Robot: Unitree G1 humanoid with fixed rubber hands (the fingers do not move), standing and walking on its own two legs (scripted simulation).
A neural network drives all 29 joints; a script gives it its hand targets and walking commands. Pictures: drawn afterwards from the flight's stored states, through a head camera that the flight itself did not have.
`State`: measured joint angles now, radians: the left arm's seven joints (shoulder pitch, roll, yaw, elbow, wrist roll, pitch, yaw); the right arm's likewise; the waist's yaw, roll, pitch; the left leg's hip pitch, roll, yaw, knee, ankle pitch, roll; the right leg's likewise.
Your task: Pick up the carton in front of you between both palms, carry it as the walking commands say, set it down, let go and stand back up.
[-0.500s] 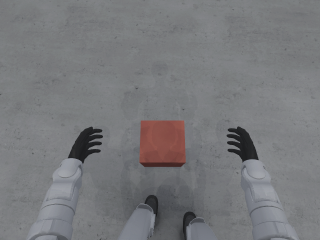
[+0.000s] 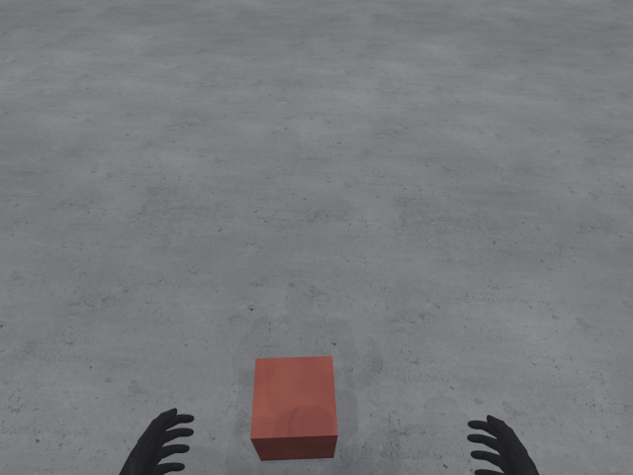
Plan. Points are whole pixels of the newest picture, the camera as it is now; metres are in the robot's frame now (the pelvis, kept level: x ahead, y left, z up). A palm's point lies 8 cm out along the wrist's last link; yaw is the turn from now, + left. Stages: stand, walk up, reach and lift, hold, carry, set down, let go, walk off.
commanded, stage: let go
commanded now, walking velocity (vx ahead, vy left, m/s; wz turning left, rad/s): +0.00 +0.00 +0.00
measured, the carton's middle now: (295, 409) +0.42 +0.08 -0.65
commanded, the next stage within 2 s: stand in 0.36 s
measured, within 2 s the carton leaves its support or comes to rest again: neither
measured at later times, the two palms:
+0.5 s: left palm (106, 471) +0.16 +0.28 -0.08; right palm out of the picture +0.15 -0.25 -0.08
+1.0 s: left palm out of the picture +0.16 +0.31 -0.10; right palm out of the picture +0.14 -0.27 -0.09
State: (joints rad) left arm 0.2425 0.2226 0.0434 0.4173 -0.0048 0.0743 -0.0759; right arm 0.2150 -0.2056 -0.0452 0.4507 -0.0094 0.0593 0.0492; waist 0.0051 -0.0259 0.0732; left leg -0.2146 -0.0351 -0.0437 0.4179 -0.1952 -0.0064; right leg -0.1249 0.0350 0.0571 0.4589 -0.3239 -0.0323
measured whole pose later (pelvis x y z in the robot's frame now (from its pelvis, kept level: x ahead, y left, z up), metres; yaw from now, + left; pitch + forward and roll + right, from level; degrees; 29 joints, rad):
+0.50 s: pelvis +0.01 +0.01 -0.01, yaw -1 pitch -1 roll +0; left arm 0.22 0.31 0.05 0.53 0.04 0.08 0.00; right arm 0.20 -0.27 -0.04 0.65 -0.04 0.04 -0.01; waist 0.01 -0.04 0.01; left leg -0.25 -0.03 -0.03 0.53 -0.28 0.01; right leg -0.13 0.04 0.06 0.51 -0.37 -0.02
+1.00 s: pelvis +0.02 +0.03 +0.00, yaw -2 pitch +0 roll +0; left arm 0.20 0.36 0.03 0.76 0.03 0.01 0.03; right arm 0.14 -0.33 -0.03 0.86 -0.03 -0.01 -0.02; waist 0.00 -0.04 0.00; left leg -0.21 -0.04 0.00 0.49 -0.27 0.03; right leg -0.09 0.02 0.10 0.45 -0.35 0.00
